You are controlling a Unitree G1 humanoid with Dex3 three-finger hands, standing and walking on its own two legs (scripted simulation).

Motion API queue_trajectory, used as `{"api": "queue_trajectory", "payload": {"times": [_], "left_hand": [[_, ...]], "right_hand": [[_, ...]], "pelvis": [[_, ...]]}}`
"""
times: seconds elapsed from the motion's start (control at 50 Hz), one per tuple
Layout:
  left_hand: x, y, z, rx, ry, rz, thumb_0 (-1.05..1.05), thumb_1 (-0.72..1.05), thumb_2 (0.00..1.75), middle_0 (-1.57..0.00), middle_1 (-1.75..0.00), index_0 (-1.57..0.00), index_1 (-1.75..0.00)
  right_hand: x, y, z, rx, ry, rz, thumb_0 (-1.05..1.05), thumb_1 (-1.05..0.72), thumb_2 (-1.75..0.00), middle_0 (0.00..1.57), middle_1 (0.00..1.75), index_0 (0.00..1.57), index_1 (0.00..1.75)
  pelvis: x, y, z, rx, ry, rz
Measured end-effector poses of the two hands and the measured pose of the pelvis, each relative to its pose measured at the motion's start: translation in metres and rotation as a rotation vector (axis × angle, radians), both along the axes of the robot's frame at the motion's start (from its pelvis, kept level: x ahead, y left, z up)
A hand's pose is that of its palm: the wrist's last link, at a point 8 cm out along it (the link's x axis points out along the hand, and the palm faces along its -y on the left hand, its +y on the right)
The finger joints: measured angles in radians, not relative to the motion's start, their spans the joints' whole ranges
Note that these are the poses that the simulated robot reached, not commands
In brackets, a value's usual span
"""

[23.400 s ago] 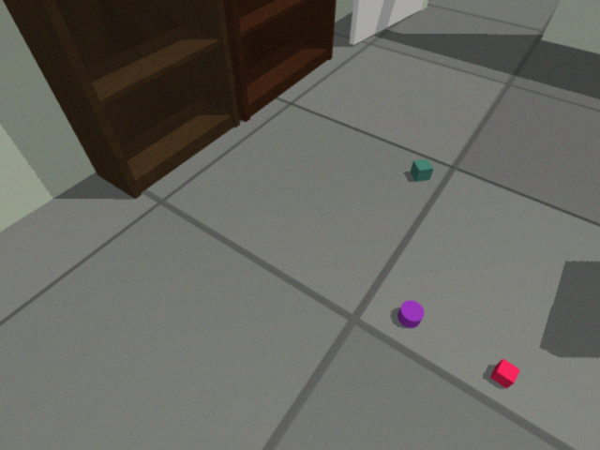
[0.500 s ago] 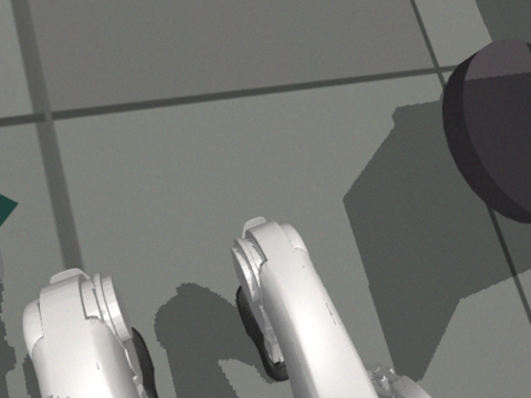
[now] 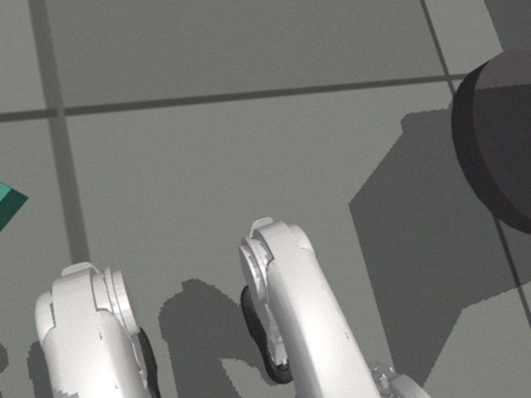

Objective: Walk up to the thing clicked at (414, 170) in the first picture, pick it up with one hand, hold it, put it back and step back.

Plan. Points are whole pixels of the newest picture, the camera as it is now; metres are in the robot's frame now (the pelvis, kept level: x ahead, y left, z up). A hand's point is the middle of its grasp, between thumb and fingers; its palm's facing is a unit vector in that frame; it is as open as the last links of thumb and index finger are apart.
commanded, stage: rest palm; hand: left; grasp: from above
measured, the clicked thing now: out of the picture +0.46 +0.35 -0.29
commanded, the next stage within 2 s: close in 1.54 s
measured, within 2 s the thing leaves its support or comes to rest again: neither
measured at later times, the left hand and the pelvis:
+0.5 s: hand out of the picture +0.46 +0.32 -0.23, palm faces -0.19 -0.36 -0.91, open 14.4 cm; pelvis -0.01 +0.00 +0.00, yaw -3 degrees
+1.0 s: hand out of the picture +0.45 +0.34 -0.24, palm faces -0.24 -0.37 -0.90, open 14.5 cm; pelvis -0.02 +0.01 -0.01, yaw -4 degrees
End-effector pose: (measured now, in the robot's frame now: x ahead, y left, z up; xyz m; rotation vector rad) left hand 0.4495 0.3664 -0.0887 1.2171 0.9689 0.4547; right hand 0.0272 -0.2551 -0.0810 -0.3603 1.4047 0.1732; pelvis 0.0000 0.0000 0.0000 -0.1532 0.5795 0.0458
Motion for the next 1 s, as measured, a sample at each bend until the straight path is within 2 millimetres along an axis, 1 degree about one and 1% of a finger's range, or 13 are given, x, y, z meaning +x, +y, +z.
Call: {"api": "queue_trajectory", "payload": {"times": [0.06,0.12,0.2,0.28,0.38,0.5,0.56,0.62,0.66,0.74,0.84,0.9,1.0], "left_hand": [[-0.007,0.0,-0.004,-0.002,0.069,-0.006,0.0,-0.59,1.02,-0.1,-0.95,-0.07,-0.99],[-0.013,-0.003,-0.017,-0.025,0.107,-0.018,0.0,-0.59,1.02,-0.09,-0.95,-0.06,-0.99],[-0.017,-0.011,-0.042,-0.049,0.11,-0.062,0.0,-0.59,1.02,-0.09,-0.97,-0.07,-1.0],[-0.017,-0.022,-0.067,-0.054,0.086,-0.089,0.0,-0.59,1.02,-0.09,-0.98,-0.07,-1.01],[-0.008,-0.033,-0.084,-0.051,0.033,-0.051,0.0,-0.59,1.03,-0.1,-0.97,-0.07,-1.01],[0.009,-0.039,-0.088,-0.043,0.0,-0.003,0.0,-0.59,1.06,-0.1,-0.95,-0.06,-1.01],[0.017,-0.04,-0.085,-0.04,0.006,-0.001,0.0,-0.59,1.06,-0.1,-0.95,-0.06,-1.0],[0.02,-0.038,-0.082,-0.038,0.013,-0.002,0.0,-0.59,1.05,-0.1,-0.94,-0.06,-1.0],[0.018,-0.036,-0.081,-0.035,0.026,-0.005,0.0,-0.59,1.05,-0.1,-0.94,-0.05,-1.0],[0.006,-0.03,-0.084,-0.045,0.06,0.012,0.0,-0.59,1.04,-0.09,-0.95,-0.05,-0.99],[-0.006,-0.021,-0.09,-0.06,0.072,0.023,0.0,-0.59,1.04,-0.09,-0.95,-0.06,-0.99],[-0.008,-0.018,-0.093,-0.06,0.066,0.003,0.0,-0.59,1.03,-0.09,-0.95,-0.06,-1.0],[-0.001,-0.017,-0.095,-0.054,0.035,-0.041,0.0,-0.59,1.03,-0.09,-0.96,-0.06,-1.0]], "right_hand": [[0.011,0.001,-0.003,0.014,-0.038,0.036,0.0,-0.9,-0.9,0.2,0.3,0.19,0.3],[0.012,0.002,-0.004,0.017,-0.05,0.073,0.0,-0.9,-0.9,0.2,0.3,0.19,0.3],[0.003,0.0,0.0,0.002,-0.031,0.109,0.0,-0.9,-0.9,0.2,0.3,0.19,0.3],[-0.01,-0.002,0.01,-0.026,0.016,0.118,0.0,-0.91,-0.9,0.2,0.3,0.19,0.3],[-0.026,-0.001,0.023,-0.045,0.093,0.117,0.0,-0.91,-0.9,0.2,0.3,0.19,0.3],[-0.037,0.005,0.034,-0.042,0.142,0.096,0.0,-0.91,-0.9,0.2,0.3,0.19,0.3],[-0.04,0.01,0.034,-0.027,0.145,0.086,0.0,-0.91,-0.9,0.2,0.3,0.19,0.3],[-0.039,0.016,0.033,-0.011,0.132,0.076,0.0,-0.91,-0.9,0.2,0.3,0.19,0.3],[-0.038,0.019,0.032,-0.002,0.118,0.072,0.0,-0.91,-0.9,0.2,0.3,0.19,0.3],[-0.035,0.025,0.029,0.014,0.091,0.079,0.0,-0.91,-0.9,0.2,0.3,0.19,0.3],[-0.034,0.028,0.029,0.012,0.073,0.11,0.0,-0.91,-0.9,0.2,0.3,0.19,0.3],[-0.036,0.027,0.031,-0.002,0.074,0.125,0.0,-0.91,-0.9,0.2,0.3,0.19,0.3],[-0.04,0.025,0.038,-0.026,0.09,0.138,0.0,-0.91,-0.9,0.2,0.3,0.19,0.3]], "pelvis": [[-0.002,0.001,0.0,0.001,-0.01,0.002],[-0.006,0.001,-0.003,0.003,-0.032,0.004],[-0.01,-0.001,-0.007,0.002,-0.06,0.002],[-0.011,-0.002,-0.008,-0.005,-0.071,-0.005],[-0.009,-0.001,-0.007,-0.019,-0.063,-0.014],[-0.005,0.002,-0.004,-0.042,-0.058,-0.023],[-0.004,0.004,-0.003,-0.05,-0.058,-0.026],[-0.004,0.006,-0.003,-0.058,-0.06,-0.031],[-0.004,0.007,-0.002,-0.062,-0.06,-0.032],[-0.006,0.008,-0.003,-0.063,-0.068,-0.032],[-0.011,0.008,-0.005,-0.068,-0.091,-0.029],[-0.014,0.009,-0.007,-0.073,-0.102,-0.028],[-0.016,0.012,-0.007,-0.083,-0.114,-0.025]]}}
